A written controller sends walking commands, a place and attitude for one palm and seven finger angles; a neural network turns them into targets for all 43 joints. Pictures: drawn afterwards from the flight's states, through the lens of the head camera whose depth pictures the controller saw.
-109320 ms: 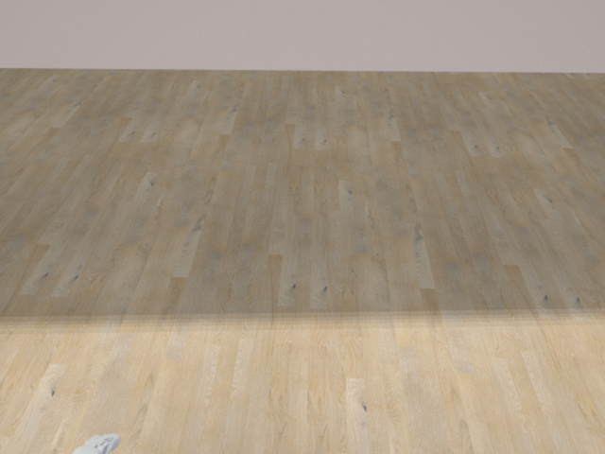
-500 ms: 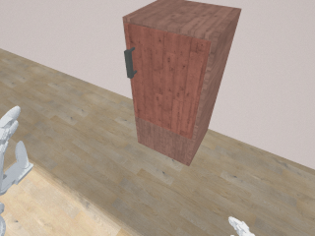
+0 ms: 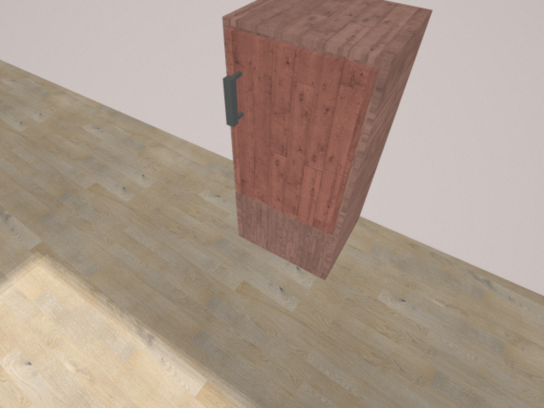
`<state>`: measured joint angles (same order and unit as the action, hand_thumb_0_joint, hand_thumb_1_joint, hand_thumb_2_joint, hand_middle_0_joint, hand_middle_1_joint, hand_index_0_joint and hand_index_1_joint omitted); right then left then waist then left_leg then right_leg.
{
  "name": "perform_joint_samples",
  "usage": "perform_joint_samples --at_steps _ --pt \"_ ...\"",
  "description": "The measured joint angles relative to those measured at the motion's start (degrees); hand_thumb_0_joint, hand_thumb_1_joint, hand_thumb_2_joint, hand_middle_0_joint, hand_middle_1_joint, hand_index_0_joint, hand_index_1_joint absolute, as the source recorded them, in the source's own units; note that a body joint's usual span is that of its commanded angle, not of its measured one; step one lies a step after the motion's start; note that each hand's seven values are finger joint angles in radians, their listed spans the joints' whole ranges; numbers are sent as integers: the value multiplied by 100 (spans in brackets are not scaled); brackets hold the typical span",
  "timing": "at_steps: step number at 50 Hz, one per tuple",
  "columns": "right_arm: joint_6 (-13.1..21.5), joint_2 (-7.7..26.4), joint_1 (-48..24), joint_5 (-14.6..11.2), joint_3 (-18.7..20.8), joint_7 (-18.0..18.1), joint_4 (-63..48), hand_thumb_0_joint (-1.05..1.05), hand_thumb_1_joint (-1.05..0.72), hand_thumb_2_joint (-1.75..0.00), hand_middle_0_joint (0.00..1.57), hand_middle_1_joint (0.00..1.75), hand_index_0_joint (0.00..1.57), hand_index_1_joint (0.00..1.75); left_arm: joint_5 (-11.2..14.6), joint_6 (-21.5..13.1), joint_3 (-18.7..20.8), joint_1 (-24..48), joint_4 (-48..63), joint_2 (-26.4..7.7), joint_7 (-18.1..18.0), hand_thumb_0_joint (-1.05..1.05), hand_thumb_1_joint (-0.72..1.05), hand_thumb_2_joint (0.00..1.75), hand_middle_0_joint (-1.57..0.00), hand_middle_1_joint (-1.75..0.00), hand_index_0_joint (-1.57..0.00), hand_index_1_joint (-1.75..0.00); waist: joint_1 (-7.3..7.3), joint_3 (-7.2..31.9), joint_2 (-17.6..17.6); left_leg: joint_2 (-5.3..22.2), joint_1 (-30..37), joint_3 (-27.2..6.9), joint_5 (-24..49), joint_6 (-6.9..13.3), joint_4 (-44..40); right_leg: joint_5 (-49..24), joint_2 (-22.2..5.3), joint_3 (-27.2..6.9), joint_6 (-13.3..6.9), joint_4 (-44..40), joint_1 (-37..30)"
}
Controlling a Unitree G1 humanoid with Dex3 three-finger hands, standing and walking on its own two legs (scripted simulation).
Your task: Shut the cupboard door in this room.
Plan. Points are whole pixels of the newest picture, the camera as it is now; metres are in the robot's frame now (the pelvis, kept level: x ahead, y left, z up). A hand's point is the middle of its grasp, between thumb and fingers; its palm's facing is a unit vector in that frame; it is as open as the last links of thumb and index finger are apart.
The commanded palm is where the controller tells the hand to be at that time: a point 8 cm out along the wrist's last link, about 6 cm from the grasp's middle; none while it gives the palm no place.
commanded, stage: let the arm hang, fingers relaxed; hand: left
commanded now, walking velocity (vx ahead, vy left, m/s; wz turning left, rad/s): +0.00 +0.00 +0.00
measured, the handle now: (235, 98) +0.90 +0.15 -0.02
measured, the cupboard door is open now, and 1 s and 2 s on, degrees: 0 0 0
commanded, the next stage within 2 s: look to check the result in 0.56 s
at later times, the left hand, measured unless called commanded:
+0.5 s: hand out of the picture -0.03 +0.16 -0.18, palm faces +0.03 -0.99 -0.13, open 7.4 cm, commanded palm none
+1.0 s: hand out of the picture -0.01 +0.19 -0.18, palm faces +0.02 -0.98 -0.19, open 7.4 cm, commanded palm none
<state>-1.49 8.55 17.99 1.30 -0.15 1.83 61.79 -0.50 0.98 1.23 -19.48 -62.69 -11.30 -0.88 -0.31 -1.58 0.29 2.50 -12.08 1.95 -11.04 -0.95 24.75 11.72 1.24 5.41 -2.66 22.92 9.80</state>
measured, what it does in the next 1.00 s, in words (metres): stands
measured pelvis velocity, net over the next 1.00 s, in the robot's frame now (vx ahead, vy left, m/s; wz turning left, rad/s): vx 0.00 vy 0.02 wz -0.03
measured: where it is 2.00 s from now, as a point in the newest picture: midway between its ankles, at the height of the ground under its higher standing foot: outside the picture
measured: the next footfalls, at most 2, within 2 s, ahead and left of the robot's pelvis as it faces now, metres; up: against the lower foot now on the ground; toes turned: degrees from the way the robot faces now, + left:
none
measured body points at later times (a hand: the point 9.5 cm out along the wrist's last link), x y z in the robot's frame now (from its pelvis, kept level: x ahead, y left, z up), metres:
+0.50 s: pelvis -0.01 +0.02 +0.00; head -0.01 +0.02 +0.45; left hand -0.03 +0.21 -0.17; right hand -0.05 -0.18 -0.16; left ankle +0.03 +0.13 -0.74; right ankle +0.01 -0.09 -0.74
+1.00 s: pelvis +0.00 +0.02 +0.00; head +0.00 +0.01 +0.45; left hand -0.01 +0.24 -0.16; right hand -0.02 -0.20 -0.16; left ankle +0.03 +0.13 -0.74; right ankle +0.01 -0.09 -0.74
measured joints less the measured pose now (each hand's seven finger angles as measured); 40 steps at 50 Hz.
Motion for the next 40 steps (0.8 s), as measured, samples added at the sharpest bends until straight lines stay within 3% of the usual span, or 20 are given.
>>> perform_joint_samples --at_steps 8,21,40 --pt "27 -200 132 -26 -37 19 289 0 -91 -90 20 29 20 30 10 -42 -63 -129 -305 242 -50 0 92 90 -20 -30 -19 -29 16 50 -110 -64 140 116 62 64 -136 -30 -65 -110 63 -2 -45" --pt "56 -360 301 -4 16 35 323 0 -91 -90 20 29 20 30 -22 -74 -55 -47 -220 587 -64 0 91 90 -20 -30 -20 -29 -24 170 10 -122 -13 198 33 135 -23 16 -135 -191 123 202 172" --pt "95 -207 141 -24 48 31 236 0 -91 -90 20 29 20 30 -24 -107 -3 -19 -199 352 -86 0 91 90 -20 -30 -19 -29 -24 80 -23 -156 22 224 29 162 -72 27 -167 -220 156 184 157"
